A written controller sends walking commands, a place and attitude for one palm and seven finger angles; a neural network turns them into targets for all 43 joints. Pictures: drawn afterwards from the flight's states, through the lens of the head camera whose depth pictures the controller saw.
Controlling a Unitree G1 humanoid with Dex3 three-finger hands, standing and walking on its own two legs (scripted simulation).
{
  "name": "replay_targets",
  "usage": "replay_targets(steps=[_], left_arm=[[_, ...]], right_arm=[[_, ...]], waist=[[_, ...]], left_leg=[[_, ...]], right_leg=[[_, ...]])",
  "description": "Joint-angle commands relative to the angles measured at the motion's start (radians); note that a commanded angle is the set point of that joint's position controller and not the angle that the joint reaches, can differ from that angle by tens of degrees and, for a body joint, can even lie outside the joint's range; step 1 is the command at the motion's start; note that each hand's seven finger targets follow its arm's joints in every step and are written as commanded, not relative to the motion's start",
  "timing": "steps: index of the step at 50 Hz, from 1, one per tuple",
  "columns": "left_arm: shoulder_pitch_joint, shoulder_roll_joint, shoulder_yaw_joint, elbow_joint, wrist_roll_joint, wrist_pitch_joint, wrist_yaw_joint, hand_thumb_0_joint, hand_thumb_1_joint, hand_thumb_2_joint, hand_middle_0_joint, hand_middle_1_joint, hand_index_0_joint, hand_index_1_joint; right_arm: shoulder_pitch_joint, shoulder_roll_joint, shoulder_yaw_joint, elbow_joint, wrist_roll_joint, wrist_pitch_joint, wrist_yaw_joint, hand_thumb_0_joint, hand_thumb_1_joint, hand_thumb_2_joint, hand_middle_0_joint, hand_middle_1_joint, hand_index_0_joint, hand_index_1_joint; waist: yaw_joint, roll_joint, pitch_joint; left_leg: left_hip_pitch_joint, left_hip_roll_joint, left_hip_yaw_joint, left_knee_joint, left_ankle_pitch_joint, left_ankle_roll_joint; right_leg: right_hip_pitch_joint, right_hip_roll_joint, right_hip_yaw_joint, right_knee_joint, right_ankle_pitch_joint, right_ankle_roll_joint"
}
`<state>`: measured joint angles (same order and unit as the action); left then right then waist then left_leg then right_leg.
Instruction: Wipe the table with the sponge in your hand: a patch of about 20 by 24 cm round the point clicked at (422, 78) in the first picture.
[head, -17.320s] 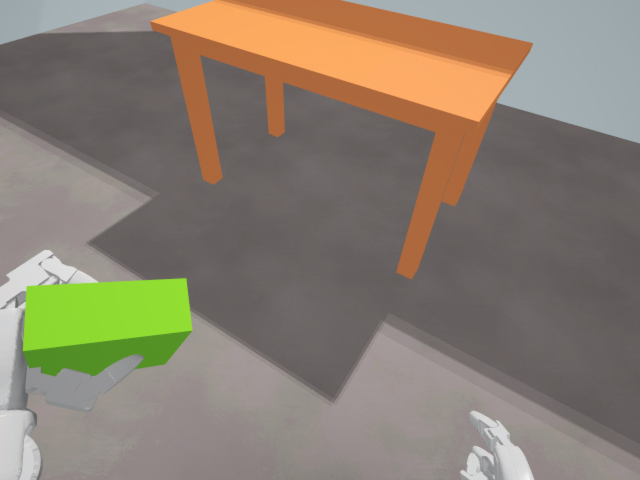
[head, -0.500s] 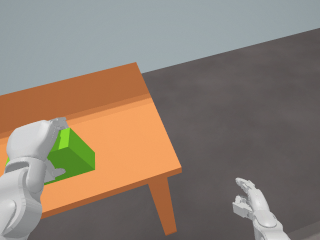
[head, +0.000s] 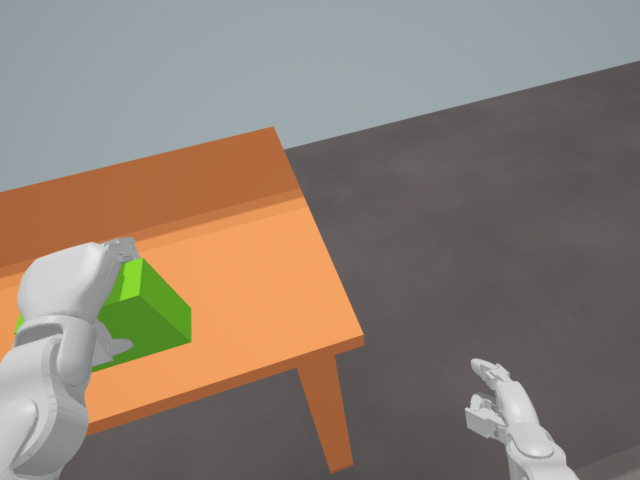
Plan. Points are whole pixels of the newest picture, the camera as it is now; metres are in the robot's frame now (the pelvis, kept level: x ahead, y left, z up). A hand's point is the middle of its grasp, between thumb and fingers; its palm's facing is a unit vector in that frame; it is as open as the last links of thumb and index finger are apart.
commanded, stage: move the sponge above the wiping area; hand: left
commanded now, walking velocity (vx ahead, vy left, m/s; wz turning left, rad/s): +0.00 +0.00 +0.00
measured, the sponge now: (124, 326) +0.23 +0.29 +0.10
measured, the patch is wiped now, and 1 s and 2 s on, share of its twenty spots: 0.00 0.00 0.00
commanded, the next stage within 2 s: none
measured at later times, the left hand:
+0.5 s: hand (108, 316) +0.23 +0.29 +0.14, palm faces +0.08 -0.07 -0.99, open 9.3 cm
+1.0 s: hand (116, 316) +0.24 +0.29 +0.12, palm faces +0.03 -0.06 -1.00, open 9.3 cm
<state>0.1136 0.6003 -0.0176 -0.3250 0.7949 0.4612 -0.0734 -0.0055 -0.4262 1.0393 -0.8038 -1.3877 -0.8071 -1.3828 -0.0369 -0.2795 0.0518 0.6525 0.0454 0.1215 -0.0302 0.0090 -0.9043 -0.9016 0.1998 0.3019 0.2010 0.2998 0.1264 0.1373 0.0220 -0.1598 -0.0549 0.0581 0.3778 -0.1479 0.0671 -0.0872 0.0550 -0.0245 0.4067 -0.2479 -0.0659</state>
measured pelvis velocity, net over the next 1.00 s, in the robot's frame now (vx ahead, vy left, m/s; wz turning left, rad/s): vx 0.00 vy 0.00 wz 0.00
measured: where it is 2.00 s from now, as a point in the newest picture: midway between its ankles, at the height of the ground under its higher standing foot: outside the picture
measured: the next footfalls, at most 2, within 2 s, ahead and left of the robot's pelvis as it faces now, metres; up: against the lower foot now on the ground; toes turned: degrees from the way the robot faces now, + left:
none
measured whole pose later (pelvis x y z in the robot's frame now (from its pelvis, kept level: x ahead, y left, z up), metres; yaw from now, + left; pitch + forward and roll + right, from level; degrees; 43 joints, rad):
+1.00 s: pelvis +0.00 +0.00 +0.00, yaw +0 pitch -4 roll +0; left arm 0.11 0.58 0.00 -0.15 0.82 0.34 -0.04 -0.01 -0.43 1.04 -0.80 -1.39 -0.81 -1.38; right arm 0.01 -0.28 0.03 0.68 0.04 0.10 -0.04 0.01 -0.90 -0.90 0.20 0.30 0.20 0.30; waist 0.11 0.12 0.03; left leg -0.15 -0.05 0.05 0.37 -0.15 0.06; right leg -0.07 0.06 -0.03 0.38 -0.24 -0.07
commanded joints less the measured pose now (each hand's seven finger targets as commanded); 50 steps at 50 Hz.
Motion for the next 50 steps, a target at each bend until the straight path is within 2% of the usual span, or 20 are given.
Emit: replay_targets(steps=[1, 4, 5, 9, 10, 14, 15, 19, 20, 24, 25, 26, 34, 35, 39, 40, 44, 45, 49, 50], left_arm=[[-0.222, 0.239, 0.183, -0.168, 0.044, -0.003, 0.046, 0.000, 0.100, 1.300, -1.200, -1.600, -1.200, -1.600], [-0.219, 0.255, 0.191, -0.158, 0.053, 0.008, 0.042, 0.000, 0.100, 1.300, -1.200, -1.600, -1.200, -1.600], [-0.237, 0.202, 0.141, -0.162, 0.047, 0.002, 0.040, 0.000, 0.100, 1.300, -1.200, -1.600, -1.200, -1.600], [-0.226, 0.255, 0.191, -0.193, 0.058, -0.019, 0.045, 0.000, 0.100, 1.300, -1.200, -1.600, -1.200, -1.600], [-0.210, 0.209, 0.157, -0.196, 0.050, -0.030, 0.049, 0.000, 0.100, 1.300, -1.200, -1.600, -1.200, -1.600], [-0.218, 0.276, 0.215, -0.140, 0.065, -0.026, 0.060, 0.000, 0.100, 1.300, -1.200, -1.600, -1.200, -1.600], [-0.230, 0.217, 0.171, -0.142, 0.058, -0.032, 0.063, 0.000, 0.100, 1.300, -1.200, -1.600, -1.200, -1.600], [-0.194, 0.265, 0.215, -0.153, 0.058, -0.037, 0.067, 0.000, 0.100, 1.300, -1.200, -1.600, -1.200, -1.600], [-0.193, 0.183, 0.145, -0.169, 0.049, -0.041, 0.064, 0.000, 0.100, 1.300, -1.200, -1.600, -1.200, -1.600], [-0.178, 0.261, 0.209, -0.138, 0.062, -0.038, 0.064, 0.000, 0.100, 1.300, -1.200, -1.600, -1.200, -1.600], [-0.197, 0.187, 0.147, -0.152, 0.057, -0.046, 0.063, 0.000, 0.100, 1.300, -1.200, -1.600, -1.200, -1.600], [-0.186, 0.238, 0.191, -0.114, 0.057, -0.048, 0.064, 0.000, 0.100, 1.300, -1.200, -1.600, -1.200, -1.600], [-0.214, 0.279, 0.226, -0.087, 0.058, -0.076, 0.069, 0.000, 0.100, 1.300, -1.200, -1.600, -1.200, -1.600], [-0.233, 0.202, 0.154, -0.094, 0.053, -0.085, 0.066, 0.000, 0.100, 1.300, -1.200, -1.600, -1.200, -1.600], [-0.234, 0.271, 0.213, -0.052, 0.059, -0.096, 0.067, 0.000, 0.100, 1.300, -1.200, -1.600, -1.200, -1.600], [-0.256, 0.212, 0.159, -0.050, 0.057, -0.103, 0.066, 0.000, 0.100, 1.300, -1.200, -1.600, -1.200, -1.600], [-0.240, 0.276, 0.219, -0.028, 0.062, -0.116, 0.076, 0.000, 0.100, 1.300, -1.200, -1.600, -1.200, -1.600], [-0.256, 0.224, 0.176, -0.025, 0.063, -0.121, 0.078, 0.000, 0.100, 1.300, -1.200, -1.600, -1.200, -1.600], [-0.213, 0.292, 0.250, -0.001, 0.062, -0.120, 0.089, 0.000, 0.100, 1.300, -1.200, -1.600, -1.200, -1.600], [-0.205, 0.246, 0.219, -0.004, 0.056, -0.123, 0.091, 0.000, 0.100, 1.300, -1.200, -1.600, -1.200, -1.600]], right_arm=[[-0.240, -0.090, -0.032, -0.182, 0.006, -0.058, -0.005, 0.000, -0.900, -0.900, 0.200, 0.300, 0.200, 0.300], [-0.270, -0.091, -0.028, -0.185, 0.004, -0.055, -0.008, 0.000, -0.900, -0.900, 0.200, 0.300, 0.200, 0.300], [-0.245, -0.083, -0.028, -0.192, 0.011, -0.056, -0.007, 0.000, -0.900, -0.900, 0.200, 0.300, 0.200, 0.300], [-0.262, -0.087, -0.032, -0.193, 0.004, -0.060, -0.009, 0.000, -0.900, -0.900, 0.200, 0.300, 0.200, 0.300], [-0.240, -0.078, -0.032, -0.198, 0.005, -0.067, -0.007, 0.000, -0.900, -0.900, 0.200, 0.300, 0.200, 0.300], [-0.246, -0.095, -0.033, -0.177, 0.000, -0.057, -0.009, 0.000, -0.900, -0.900, 0.200, 0.300, 0.200, 0.300], [-0.227, -0.084, -0.036, -0.183, 0.006, -0.061, -0.008, 0.000, -0.900, -0.900, 0.200, 0.300, 0.200, 0.300], [-0.244, -0.093, -0.038, -0.179, 0.002, -0.063, -0.008, 0.000, -0.900, -0.900, 0.200, 0.300, 0.200, 0.300], [-0.231, -0.080, -0.036, -0.191, 0.006, -0.068, -0.005, 0.000, -0.900, -0.900, 0.200, 0.300, 0.200, 0.300], [-0.234, -0.098, -0.038, -0.178, 0.000, -0.065, -0.009, 0.000, -0.900, -0.900, 0.200, 0.300, 0.200, 0.300], [-0.220, -0.083, -0.038, -0.189, 0.003, -0.069, -0.008, 0.000, -0.900, -0.900, 0.200, 0.300, 0.200, 0.300], [-0.206, -0.094, -0.042, -0.174, 0.001, -0.069, -0.010, 0.000, -0.900, -0.900, 0.200, 0.300, 0.200, 0.300], [-0.215, -0.098, -0.041, -0.167, 0.001, -0.072, -0.020, 0.000, -0.900, -0.900, 0.200, 0.300, 0.200, 0.300], [-0.206, -0.086, -0.038, -0.176, 0.004, -0.077, -0.022, 0.000, -0.900, -0.900, 0.200, 0.300, 0.200, 0.300], [-0.208, -0.099, -0.041, -0.163, 0.001, -0.074, -0.025, 0.000, -0.900, -0.900, 0.200, 0.300, 0.200, 0.300], [-0.192, -0.090, -0.041, -0.167, 0.005, -0.078, -0.025, 0.000, -0.900, -0.900, 0.200, 0.300, 0.200, 0.300], [-0.192, -0.102, -0.045, -0.158, 0.000, -0.078, -0.026, 0.000, -0.900, -0.900, 0.200, 0.300, 0.200, 0.300], [-0.180, -0.094, -0.045, -0.161, 0.003, -0.081, -0.024, 0.000, -0.900, -0.900, 0.200, 0.300, 0.200, 0.300], [-0.187, -0.105, -0.046, -0.155, -0.002, -0.073, -0.019, 0.000, -0.900, -0.900, 0.200, 0.300, 0.200, 0.300], [-0.173, -0.097, -0.050, -0.158, 0.002, -0.073, -0.017, 0.000, -0.900, -0.900, 0.200, 0.300, 0.200, 0.300]], waist=[[-0.002, -0.074, -0.203], [0.006, -0.057, -0.180], [-0.016, -0.063, -0.177], [0.009, -0.042, -0.210], [-0.003, -0.055, -0.222], [0.006, -0.049, -0.169], [-0.011, -0.067, -0.181], [0.010, -0.042, -0.200], [-0.008, -0.052, -0.199], [0.006, -0.058, -0.182], [-0.012, -0.083, -0.193], [-0.007, -0.091, -0.177], [-0.004, -0.057, -0.174], [-0.024, -0.057, -0.177], [-0.010, -0.046, -0.164], [-0.028, -0.051, -0.170], [-0.007, -0.040, -0.186], [-0.022, -0.054, -0.191], [0.002, -0.059, -0.194], [-0.010, -0.074, -0.195]], left_leg=[[0.088, 0.025, -0.127, -0.033, 0.164, -0.016], [0.087, 0.022, -0.128, -0.035, 0.140, -0.016], [0.079, 0.027, -0.121, -0.038, 0.129, -0.016], [0.103, 0.022, -0.133, -0.039, 0.135, -0.013], [0.100, 0.026, -0.122, -0.030, 0.155, -0.012], [0.085, 0.021, -0.131, -0.039, 0.124, -0.015], [0.086, 0.028, -0.122, -0.036, 0.126, -0.014], [0.104, 0.020, -0.131, -0.035, 0.147, -0.014], [0.104, 0.025, -0.123, -0.032, 0.158, -0.013], [0.096, 0.019, -0.131, -0.040, 0.139, -0.013], [0.095, 0.024, -0.116, -0.032, 0.147, -0.011], [0.090, 0.023, -0.120, -0.034, 0.142, -0.010], [0.102, 0.015, -0.125, -0.034, 0.125, -0.009], [0.102, 0.019, -0.112, -0.030, 0.128, -0.007], [0.098, 0.015, -0.124, -0.036, 0.111, -0.008], [0.100, 0.019, -0.116, -0.033, 0.114, -0.007], [0.108, 0.015, -0.125, -0.039, 0.124, -0.008], [0.102, 0.019, -0.113, -0.031, 0.135, -0.007], [0.093, 0.018, -0.124, -0.035, 0.149, -0.010], [0.085, 0.020, -0.113, -0.029, 0.156, -0.007]], right_leg=[[-0.002, -0.032, 0.145, -0.073, 0.158, -0.011], [-0.021, -0.027, 0.176, -0.082, 0.131, -0.018], [-0.019, -0.033, 0.140, -0.076, 0.116, -0.009], [-0.007, -0.024, 0.171, -0.079, 0.116, -0.020], [0.008, -0.034, 0.145, -0.065, 0.142, -0.013], [-0.022, -0.025, 0.180, -0.089, 0.109, -0.022], [-0.016, -0.032, 0.145, -0.079, 0.112, -0.012], [-0.006, -0.022, 0.175, -0.082, 0.133, -0.022], [-0.003, -0.030, 0.139, -0.073, 0.148, -0.012], [-0.009, -0.021, 0.175, -0.088, 0.130, -0.021], [0.000, -0.032, 0.141, -0.076, 0.147, -0.010], [-0.008, -0.029, 0.149, -0.088, 0.144, -0.010], [-0.015, -0.021, 0.178, -0.102, 0.120, -0.018], [-0.013, -0.031, 0.145, -0.095, 0.129, -0.008], [-0.022, -0.024, 0.172, -0.110, 0.108, -0.016], [-0.022, -0.029, 0.141, -0.103, 0.110, -0.009], [-0.008, -0.021, 0.165, -0.108, 0.119, -0.018], [-0.004, -0.029, 0.138, -0.098, 0.138, -0.011], [0.011, -0.023, 0.163, -0.096, 0.157, -0.019], [0.020, -0.030, 0.136, -0.088, 0.170, -0.011]])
